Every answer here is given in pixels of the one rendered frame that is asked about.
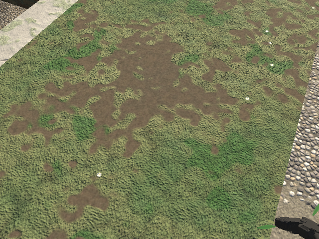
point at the right robot hand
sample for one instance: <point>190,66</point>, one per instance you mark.
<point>305,227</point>

